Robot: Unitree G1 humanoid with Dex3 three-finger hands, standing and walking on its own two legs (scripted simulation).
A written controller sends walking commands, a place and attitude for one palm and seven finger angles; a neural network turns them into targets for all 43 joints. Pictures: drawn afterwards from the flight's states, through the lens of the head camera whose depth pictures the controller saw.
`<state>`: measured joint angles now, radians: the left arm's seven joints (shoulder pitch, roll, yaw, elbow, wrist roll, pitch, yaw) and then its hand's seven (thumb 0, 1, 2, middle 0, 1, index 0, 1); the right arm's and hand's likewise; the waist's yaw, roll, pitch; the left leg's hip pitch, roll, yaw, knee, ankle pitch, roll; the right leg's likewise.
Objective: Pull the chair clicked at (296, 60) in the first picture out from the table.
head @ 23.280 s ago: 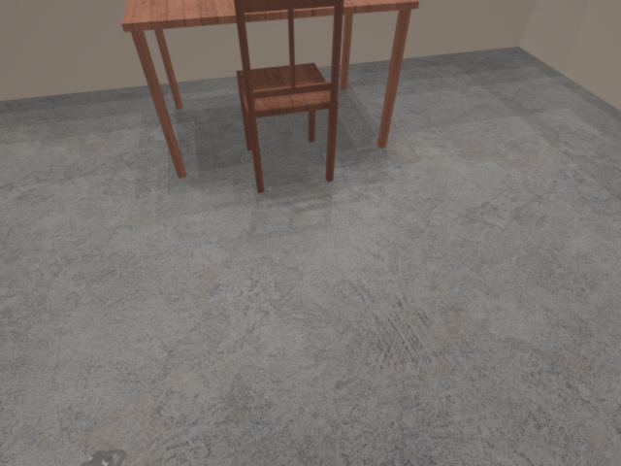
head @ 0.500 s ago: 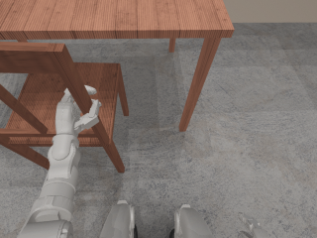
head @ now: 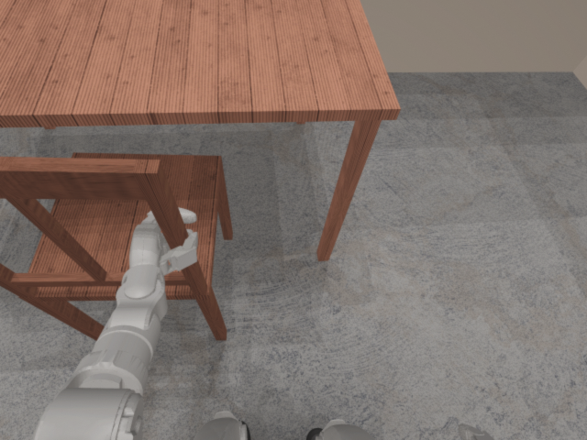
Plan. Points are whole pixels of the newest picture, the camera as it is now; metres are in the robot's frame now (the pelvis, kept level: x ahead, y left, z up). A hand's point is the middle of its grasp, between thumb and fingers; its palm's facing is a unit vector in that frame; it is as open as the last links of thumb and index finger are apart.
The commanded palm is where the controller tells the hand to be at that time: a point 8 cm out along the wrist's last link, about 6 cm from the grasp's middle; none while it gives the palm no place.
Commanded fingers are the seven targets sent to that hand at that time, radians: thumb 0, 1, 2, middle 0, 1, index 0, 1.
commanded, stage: step backward, pulling the chair out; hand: left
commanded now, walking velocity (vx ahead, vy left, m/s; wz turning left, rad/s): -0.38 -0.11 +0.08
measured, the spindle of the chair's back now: (67, 243) +0.42 +0.35 -0.08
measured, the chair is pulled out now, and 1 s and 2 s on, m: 0.03 0.12 0.12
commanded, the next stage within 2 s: none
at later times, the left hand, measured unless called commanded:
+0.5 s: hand (189, 299) +0.31 +0.14 -0.05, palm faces +0.11 -0.99 -0.13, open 5.8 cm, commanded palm +0.30 +0.19 -0.04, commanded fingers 0.00 0.90 0.90 -0.50 -1.45 -0.50 -1.45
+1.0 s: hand (194, 311) +0.30 +0.13 -0.05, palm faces +0.10 -0.98 -0.15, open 5.8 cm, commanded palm +0.28 +0.18 -0.05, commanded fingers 0.00 0.90 0.90 -0.50 -1.45 -0.50 -1.45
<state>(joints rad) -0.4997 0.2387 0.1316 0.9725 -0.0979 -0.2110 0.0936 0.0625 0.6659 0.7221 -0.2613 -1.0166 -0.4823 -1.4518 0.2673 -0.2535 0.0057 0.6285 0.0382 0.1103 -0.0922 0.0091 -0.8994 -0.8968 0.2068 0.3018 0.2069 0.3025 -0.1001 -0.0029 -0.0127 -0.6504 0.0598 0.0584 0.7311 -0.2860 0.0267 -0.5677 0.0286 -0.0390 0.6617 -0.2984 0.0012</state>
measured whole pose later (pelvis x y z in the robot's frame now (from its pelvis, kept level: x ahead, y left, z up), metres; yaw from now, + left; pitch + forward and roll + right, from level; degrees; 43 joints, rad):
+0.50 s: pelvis -0.05 -0.01 +0.00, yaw +1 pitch +6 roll -2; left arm -0.47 0.21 0.09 1.03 -0.11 -0.23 0.09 0.09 0.60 0.78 -0.30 -1.01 -0.50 -1.45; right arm 0.20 -0.23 0.02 0.70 0.06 0.06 -0.11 0.01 -0.90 -0.90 0.21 0.30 0.21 0.30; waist -0.08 0.04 0.05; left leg -0.59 0.06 0.05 0.63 -0.16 0.02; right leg -0.52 0.03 -0.05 0.59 -0.19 -0.01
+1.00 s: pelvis -0.07 -0.02 +0.01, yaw +1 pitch +4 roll -1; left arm -0.48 0.20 0.06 1.07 -0.10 -0.24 0.10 0.08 0.60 0.77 -0.29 -1.04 -0.50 -1.45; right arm 0.22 -0.24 0.01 0.74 0.06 0.00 -0.13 0.01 -0.90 -0.90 0.21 0.30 0.21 0.30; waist -0.07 0.03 0.07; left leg -0.55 0.06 0.06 0.61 -0.14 0.01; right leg -0.50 0.03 -0.05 0.60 -0.18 -0.02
